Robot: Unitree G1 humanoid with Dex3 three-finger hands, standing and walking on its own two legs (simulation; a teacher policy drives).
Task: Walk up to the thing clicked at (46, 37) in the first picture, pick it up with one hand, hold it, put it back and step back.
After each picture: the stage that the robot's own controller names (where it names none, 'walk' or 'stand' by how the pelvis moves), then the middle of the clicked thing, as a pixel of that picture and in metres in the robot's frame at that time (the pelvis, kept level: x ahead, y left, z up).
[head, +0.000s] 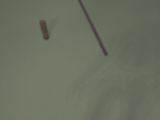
stand; (44, 30) +1.52 +0.44 -0.66
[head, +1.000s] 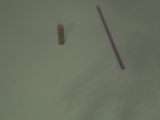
walk; (61, 35) +1.44 +0.17 -0.64
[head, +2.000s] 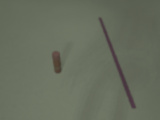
walk; (57, 62) +0.97 +0.19 -0.65
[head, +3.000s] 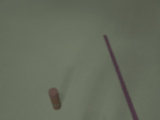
walk; (55, 99) +0.62 +0.21 -0.65
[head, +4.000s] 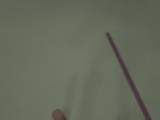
stand; out of the picture +0.39 +0.23 -0.62
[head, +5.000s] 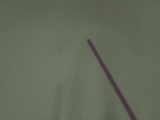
walk; out of the picture +0.35 +0.25 -0.64
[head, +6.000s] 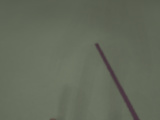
stand; out of the picture +0.39 +0.21 -0.63
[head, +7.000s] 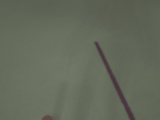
stand; out of the picture +0.40 +0.25 -0.64
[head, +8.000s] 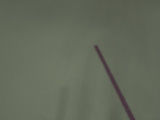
stand; out of the picture +0.36 +0.23 -0.66
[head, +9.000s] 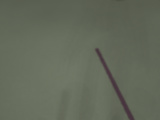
stand; out of the picture +0.35 +0.23 -0.66
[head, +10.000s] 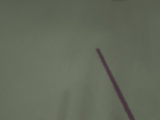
stand; out of the picture +0.35 +0.23 -0.66
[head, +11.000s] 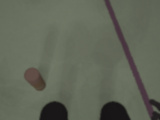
go down; (36, 80) +0.41 +0.24 -0.41
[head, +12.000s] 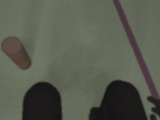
go down; (19, 56) +0.45 +0.27 -0.27
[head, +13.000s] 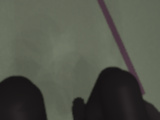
close in; out of the picture +0.43 +0.30 -0.19
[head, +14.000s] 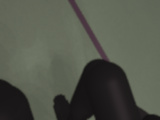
close; out of the picture +0.42 +0.33 -0.16
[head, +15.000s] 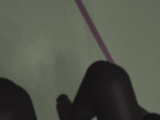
lift; out of the picture +0.40 +0.32 -0.16
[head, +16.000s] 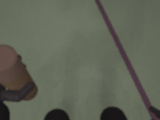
lift; (17, 79) +0.34 +0.21 +0.02
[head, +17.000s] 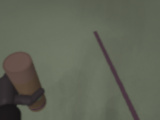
hold; (29, 86) +0.33 +0.19 +0.03
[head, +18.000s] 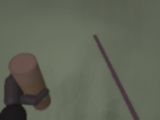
hold; (34, 86) +0.33 +0.17 +0.03
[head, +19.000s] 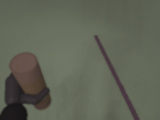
hold; (34, 86) +0.33 +0.17 +0.03
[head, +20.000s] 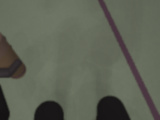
crouch; (5, 58) +0.42 +0.24 -0.04
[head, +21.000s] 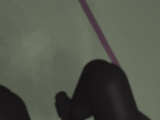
lower; out of the picture +0.43 +0.32 -0.17
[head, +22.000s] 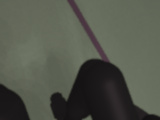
lower; out of the picture +0.42 +0.34 -0.16
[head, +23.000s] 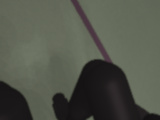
lower; out of the picture +0.41 +0.34 -0.16
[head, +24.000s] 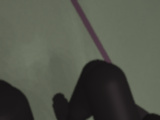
lower; out of the picture +0.41 +0.34 -0.16
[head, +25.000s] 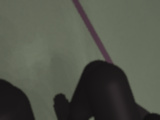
rest; out of the picture +0.40 +0.34 -0.16
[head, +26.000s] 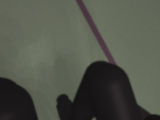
withdraw; out of the picture +0.40 +0.33 -0.16
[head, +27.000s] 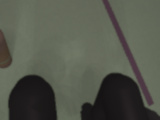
stand; out of the picture +0.43 +0.30 -0.21
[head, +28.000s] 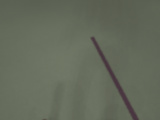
stand; out of the picture +0.36 +0.23 -0.58
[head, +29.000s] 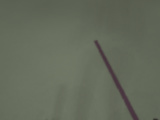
stand; out of the picture +0.38 +0.24 -0.60
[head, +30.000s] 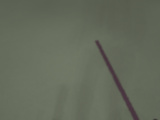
stand; out of the picture +0.37 +0.24 -0.60
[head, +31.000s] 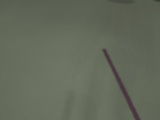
stand; out of the picture +0.39 +0.21 -0.66
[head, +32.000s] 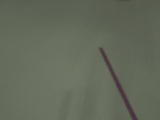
stand; out of the picture +0.37 +0.23 -0.66
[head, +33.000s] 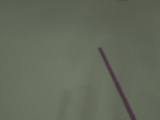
stand; out of the picture +0.36 +0.24 -0.66
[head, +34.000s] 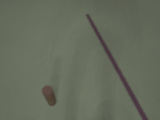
walk; (49, 96) +0.50 +0.24 -0.63
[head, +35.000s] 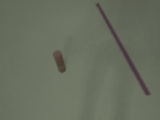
walk; (59, 62) +0.86 +0.26 -0.63
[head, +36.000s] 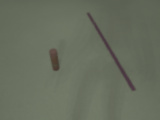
stand; (54, 60) +1.01 +0.23 -0.64
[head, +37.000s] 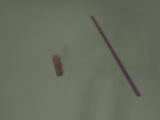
stand; (57, 66) +0.97 +0.25 -0.66
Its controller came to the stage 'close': yes
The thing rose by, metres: 0.68
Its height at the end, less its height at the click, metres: +0.00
